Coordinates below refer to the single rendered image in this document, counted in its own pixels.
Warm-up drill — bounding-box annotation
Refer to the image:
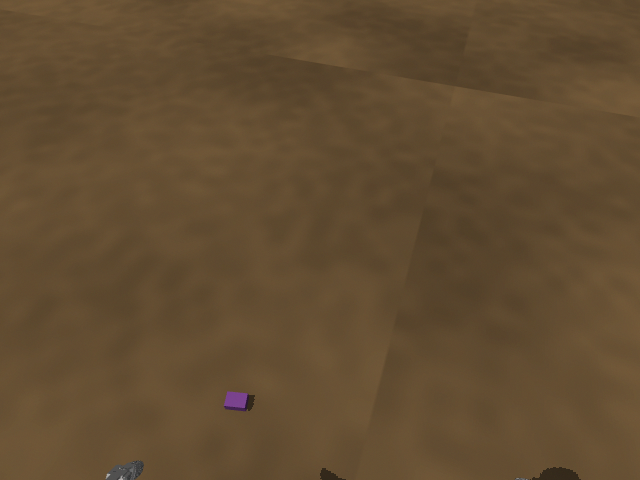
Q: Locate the small box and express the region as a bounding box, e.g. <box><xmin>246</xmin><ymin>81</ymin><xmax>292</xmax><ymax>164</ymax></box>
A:
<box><xmin>224</xmin><ymin>391</ymin><xmax>249</xmax><ymax>411</ymax></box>

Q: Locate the left robot hand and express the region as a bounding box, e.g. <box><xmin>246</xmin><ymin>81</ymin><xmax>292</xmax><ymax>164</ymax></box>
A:
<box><xmin>105</xmin><ymin>461</ymin><xmax>144</xmax><ymax>480</ymax></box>

